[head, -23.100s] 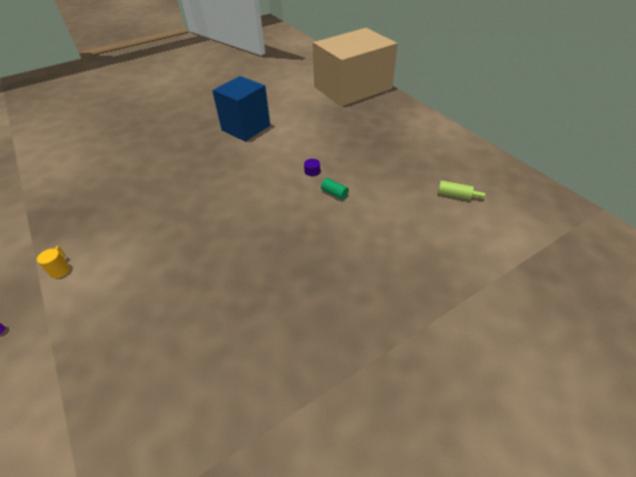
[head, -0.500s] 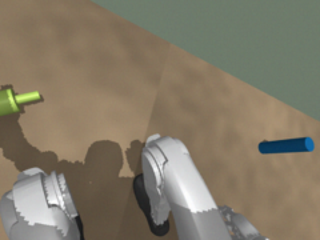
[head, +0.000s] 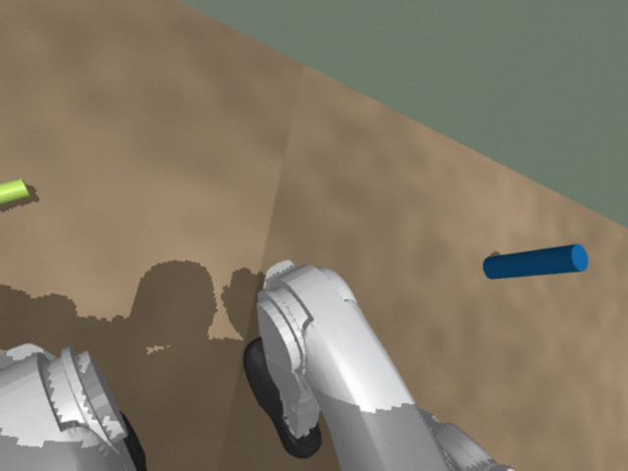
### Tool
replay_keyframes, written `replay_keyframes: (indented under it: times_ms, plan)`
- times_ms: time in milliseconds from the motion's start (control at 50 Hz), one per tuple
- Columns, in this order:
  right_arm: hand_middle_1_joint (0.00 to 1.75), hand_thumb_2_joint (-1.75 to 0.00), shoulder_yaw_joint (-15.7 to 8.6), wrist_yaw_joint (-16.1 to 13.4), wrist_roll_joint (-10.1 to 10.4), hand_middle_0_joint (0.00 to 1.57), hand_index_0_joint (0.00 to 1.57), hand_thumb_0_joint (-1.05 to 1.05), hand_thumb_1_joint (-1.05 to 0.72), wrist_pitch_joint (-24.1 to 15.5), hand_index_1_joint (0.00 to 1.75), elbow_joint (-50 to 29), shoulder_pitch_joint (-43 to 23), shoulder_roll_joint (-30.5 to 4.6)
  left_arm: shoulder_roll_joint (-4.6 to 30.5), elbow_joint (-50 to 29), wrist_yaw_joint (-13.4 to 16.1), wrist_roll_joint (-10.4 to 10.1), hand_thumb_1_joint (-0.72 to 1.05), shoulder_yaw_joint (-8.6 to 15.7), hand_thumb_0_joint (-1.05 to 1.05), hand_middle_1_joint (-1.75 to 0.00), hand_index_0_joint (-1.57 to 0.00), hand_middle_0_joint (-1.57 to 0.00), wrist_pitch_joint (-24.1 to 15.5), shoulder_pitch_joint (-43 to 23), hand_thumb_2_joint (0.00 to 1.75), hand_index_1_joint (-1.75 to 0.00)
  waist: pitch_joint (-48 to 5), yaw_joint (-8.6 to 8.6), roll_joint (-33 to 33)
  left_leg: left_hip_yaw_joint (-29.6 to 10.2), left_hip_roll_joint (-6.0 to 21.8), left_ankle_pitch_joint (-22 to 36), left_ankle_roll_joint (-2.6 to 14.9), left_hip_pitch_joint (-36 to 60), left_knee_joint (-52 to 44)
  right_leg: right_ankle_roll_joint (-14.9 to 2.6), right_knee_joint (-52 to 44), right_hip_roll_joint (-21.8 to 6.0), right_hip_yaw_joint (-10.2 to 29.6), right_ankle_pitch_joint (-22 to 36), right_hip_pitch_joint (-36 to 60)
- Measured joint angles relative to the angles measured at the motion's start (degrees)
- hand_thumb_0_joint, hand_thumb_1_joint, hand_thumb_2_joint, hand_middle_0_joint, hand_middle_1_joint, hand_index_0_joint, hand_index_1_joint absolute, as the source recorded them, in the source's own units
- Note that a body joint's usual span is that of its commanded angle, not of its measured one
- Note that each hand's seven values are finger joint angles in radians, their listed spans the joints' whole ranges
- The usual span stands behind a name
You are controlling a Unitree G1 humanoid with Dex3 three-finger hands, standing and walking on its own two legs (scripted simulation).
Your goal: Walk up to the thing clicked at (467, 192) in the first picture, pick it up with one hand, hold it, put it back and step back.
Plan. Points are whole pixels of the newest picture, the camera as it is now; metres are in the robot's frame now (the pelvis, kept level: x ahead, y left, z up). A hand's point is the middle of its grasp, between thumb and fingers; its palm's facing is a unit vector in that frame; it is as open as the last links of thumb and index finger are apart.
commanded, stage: rest palm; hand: left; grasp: from above
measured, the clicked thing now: out of the picture +0.47 +0.31 -0.28
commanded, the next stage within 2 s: close in 0.76 s
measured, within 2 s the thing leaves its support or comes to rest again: neither
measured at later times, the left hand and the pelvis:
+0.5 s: hand out of the picture +0.44 +0.32 -0.25, palm faces -0.45 -0.13 -0.88, open 13.9 cm; pelvis +0.00 +0.00 +0.00, yaw -1 degrees
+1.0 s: hand out of the picture +0.44 +0.33 -0.25, palm faces -0.47 -0.17 -0.87, open 13.8 cm; pelvis +0.00 +0.00 +0.00, yaw -1 degrees
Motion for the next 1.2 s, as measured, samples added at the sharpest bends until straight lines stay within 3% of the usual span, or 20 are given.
replay_keyframes:
  times_ms: [80, 280, 420, 660, 920, 1200]
  plan:
    - [0.30, -0.90, -0.2, 0.2, -0.3, 0.20, 0.20, 0.00, -0.91, -0.3, 0.30, -0.4, -0.9, -0.4, 1.0, 0.1, 0.5, 0.8, -0.48, 0.9, 0.00, -1.03, -0.10, -0.08, -1.1, 0.3, 0.99, -1.02, 0.3, 0.25, -0.6, -0.3, -0.2, -0.1, -0.01, 0.2, 0.3, 0.07, 0.1, 0.0, -0.3, -0.1, 0.4]
    - [0.30, -0.90, -0.3, 1.0, -1.0, 0.20, 0.20, 0.00, -0.91, -1.0, 0.30, 0.2, -2.1, -0.9, 1.4, 0.2, 2.3, 2.3, -0.49, -2.1, 0.00, -1.04, -0.09, -0.09, -2.1, -0.7, 1.01, -1.03, 0.4, 0.87, -1.9, -1.0, -0.5, -0.3, -0.04, 0.1, 0.9, 0.23, 0.2, 0.0, -0.8, -0.4, 0.8]
    - [0.30, -0.91, 0.5, 1.7, -1.3, 0.20, 0.20, 0.00, -0.91, -1.7, 0.30, 0.0, -2.4, -0.7, 1.0, 1.7, 4.4, 2.7, -0.48, -2.4, 0.00, -1.05, -0.09, -0.08, -1.0, -1.4, 1.00, -1.04, 0.7, 0.19, -1.8, -1.4, -0.5, -0.3, -0.07, 0.1, 0.9, 0.27, -0.1, 0.1, -1.1, -0.2, 0.9]
    - [0.30, -0.91, 1.8, 2.3, -1.2, 0.20, 0.20, 0.00, -0.91, -3.3, 0.30, -0.7, -1.9, -1.4, 2.0, 2.7, 4.6, 0.5, -0.49, -0.2, 0.00, -1.05, -0.09, -0.08, 0.7, -1.4, 0.98, -1.04, 2.6, -0.90, -1.9, -1.4, 0.1, 0.2, 0.05, 0.1, 0.9, 0.45, -0.2, 0.5, -1.0, 0.9, 0.4]
    - [0.30, -0.91, 1.6, 2.0, -0.9, 0.20, 0.20, 0.00, -0.91, -2.4, 0.30, -0.6, -1.6, -1.8, 2.6, 1.4, 2.0, -1.4, -0.49, -0.8, 0.00, -1.05, -0.09, -0.09, 0.1, -0.3, 1.01, -1.05, 2.4, -0.37, -1.6, -1.6, 0.2, -0.3, -0.04, 0.8, 0.8, 0.39, -0.5, 0.6, -1.2, 0.5, 1.1]
    - [0.30, -0.90, 2.1, 1.7, -1.2, 0.20, 0.20, 0.00, -0.90, -2.4, 0.30, -0.9, -2.2, -1.6, 2.9, 0.7, 4.1, 1.6, -0.40, -2.5, 0.00, -1.00, -0.15, -0.15, -1.6, -1.3, 0.95, -1.00, 2.6, -0.06, -2.9, -1.8, -0.1, 0.1, 0.08, 0.7, 1.1, 0.57, -0.4, 0.6, -1.3, 0.8, 1.3]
